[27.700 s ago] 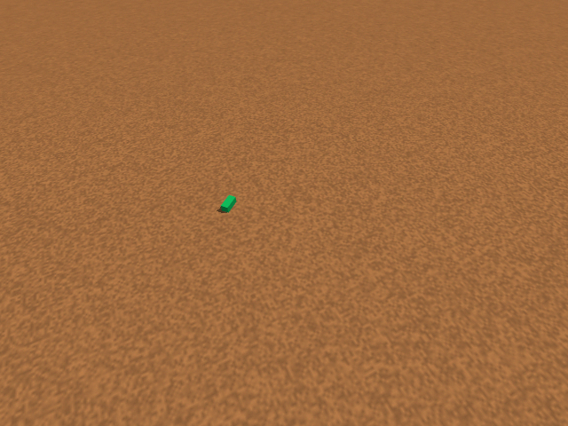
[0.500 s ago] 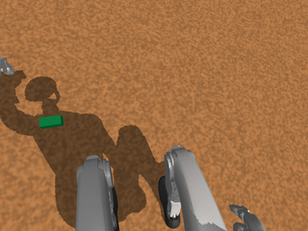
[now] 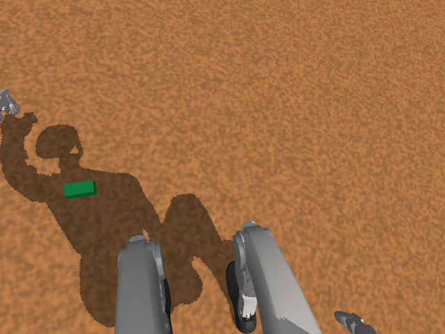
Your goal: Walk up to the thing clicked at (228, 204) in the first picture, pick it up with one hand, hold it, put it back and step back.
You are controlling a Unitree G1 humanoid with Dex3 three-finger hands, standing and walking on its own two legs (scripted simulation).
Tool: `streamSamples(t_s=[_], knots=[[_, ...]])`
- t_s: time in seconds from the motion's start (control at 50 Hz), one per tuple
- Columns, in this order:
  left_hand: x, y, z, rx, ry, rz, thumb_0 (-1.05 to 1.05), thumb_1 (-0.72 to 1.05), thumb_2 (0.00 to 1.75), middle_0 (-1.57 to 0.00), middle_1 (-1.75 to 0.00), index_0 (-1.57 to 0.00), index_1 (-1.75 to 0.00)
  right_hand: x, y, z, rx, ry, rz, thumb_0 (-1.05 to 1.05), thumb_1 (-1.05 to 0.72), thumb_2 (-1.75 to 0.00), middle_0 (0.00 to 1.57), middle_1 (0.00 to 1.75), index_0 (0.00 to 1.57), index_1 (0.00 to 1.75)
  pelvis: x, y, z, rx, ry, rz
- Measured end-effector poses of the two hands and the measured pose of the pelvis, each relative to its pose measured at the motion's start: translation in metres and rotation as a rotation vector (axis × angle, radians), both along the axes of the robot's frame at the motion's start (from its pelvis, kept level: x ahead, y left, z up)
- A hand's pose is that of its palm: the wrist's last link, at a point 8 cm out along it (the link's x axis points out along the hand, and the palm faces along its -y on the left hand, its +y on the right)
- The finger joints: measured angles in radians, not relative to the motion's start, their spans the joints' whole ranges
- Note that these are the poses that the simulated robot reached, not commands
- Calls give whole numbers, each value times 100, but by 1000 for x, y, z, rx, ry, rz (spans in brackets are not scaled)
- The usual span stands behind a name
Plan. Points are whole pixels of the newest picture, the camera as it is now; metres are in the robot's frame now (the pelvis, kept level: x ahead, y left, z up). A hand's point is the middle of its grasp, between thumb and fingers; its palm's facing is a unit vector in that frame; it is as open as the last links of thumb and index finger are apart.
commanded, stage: go down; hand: left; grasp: from above
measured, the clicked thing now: (80, 189) +0.51 +0.34 -0.48
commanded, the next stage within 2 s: approach in 1.42 s
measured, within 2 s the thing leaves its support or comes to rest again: neither
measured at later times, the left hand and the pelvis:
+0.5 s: hand out of the picture +0.46 +0.37 -0.03, palm faces -0.43 -0.04 -0.90, open 13.2 cm; pelvis +0.01 +0.01 +0.04, yaw +0 degrees
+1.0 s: hand out of the picture +0.47 +0.38 -0.02, palm faces -0.43 -0.04 -0.90, open 13.1 cm; pelvis +0.02 +0.01 +0.05, yaw +0 degrees
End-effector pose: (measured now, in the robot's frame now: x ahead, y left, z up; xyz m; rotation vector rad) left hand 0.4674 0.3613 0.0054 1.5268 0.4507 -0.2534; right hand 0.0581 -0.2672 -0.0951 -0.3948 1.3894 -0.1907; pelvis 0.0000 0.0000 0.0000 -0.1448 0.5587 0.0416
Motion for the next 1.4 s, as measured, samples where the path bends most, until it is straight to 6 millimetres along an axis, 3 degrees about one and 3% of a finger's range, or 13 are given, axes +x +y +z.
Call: streamSamples(t_s=[0.56, 1.4], knots=[[2, 10, 24, 7, -3, 18, 0, -34, 82, -25, -87, -25, -86, 23, 15, 38, 13, -19, 4, 1, -92, -90, 20, 30, 21, 30, 15, 10, 40, -10, 3, 12], [1, 19, 40, 3, -9, 21, 0, -33, 80, -29, -82, -28, -82, 24, 14, 50, 12, 7, -5, 1, -92, -90, 20, 30, 21, 30, 20, 9, 52, -9, -3, 10]])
